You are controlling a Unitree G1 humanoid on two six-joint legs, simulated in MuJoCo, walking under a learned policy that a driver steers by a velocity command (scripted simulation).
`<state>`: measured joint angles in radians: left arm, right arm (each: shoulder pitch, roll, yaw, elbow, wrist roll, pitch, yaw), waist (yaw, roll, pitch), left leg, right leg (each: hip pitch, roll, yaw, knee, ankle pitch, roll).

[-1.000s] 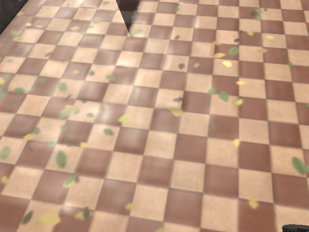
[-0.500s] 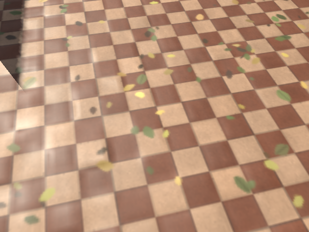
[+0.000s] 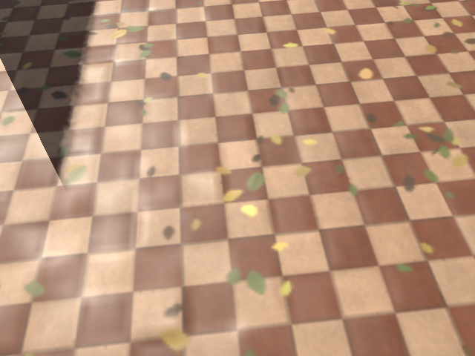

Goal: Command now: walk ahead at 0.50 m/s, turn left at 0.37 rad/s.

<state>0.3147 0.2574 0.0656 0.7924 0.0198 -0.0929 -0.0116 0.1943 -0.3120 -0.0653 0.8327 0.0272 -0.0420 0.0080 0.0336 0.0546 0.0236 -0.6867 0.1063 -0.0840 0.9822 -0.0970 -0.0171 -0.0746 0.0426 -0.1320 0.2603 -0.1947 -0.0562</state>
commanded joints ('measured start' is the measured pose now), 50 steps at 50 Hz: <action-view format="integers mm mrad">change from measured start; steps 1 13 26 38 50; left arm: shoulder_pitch -80 -31 -212 18 -46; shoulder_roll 136 216 80 227 165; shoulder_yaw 30 48 -8 44 15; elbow -59 -16 -119 -80 -23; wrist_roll -2 -32 -9 -9 -23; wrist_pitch -23 50 -5 -36 -17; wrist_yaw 14 53 10 -11 -3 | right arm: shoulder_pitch -20 210 78 145 3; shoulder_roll -25 -185 -118 -86 -30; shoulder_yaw -2 -79 -35 -13 5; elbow -55 -101 -142 -101 -164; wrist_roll -6 -2 -17 -29 -27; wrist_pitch -9 7 -29 -3 -25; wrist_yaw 13 37 -12 -19 -9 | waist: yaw -21 -204 -64 70 -18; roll -108 -70 2 -32 -114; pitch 33 -188 -27 -239 -10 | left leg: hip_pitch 20 657 445 527 15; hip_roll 10 -130 -2 -15 18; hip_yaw -1 89 -87 -77 29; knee -155 -439 -779 -210 -96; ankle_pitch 171 -21 233 313 -36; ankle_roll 1 209 265 134 1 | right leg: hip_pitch -49 -46 -479 58 -71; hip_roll -259 -251 -137 -182 -246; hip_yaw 55 -92 159 262 315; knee -154 638 498 233 -126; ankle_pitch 262 741 178 192 229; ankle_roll -118 18 120 -84 -184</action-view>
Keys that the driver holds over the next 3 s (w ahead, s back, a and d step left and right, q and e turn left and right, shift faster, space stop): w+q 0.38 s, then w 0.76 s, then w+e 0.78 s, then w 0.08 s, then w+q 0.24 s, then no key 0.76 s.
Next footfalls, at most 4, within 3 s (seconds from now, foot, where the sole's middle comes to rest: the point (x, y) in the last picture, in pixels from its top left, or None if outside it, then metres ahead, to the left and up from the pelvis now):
0.26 left None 0.31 0.15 -0.78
0.76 right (258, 308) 0.64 0.02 -0.78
1.28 left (159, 248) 0.84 0.34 -0.78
1.80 right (231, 177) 1.15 0.12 -0.78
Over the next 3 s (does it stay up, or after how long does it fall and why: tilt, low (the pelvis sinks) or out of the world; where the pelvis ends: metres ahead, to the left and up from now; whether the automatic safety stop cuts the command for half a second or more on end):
stays up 1.46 0.20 -0.01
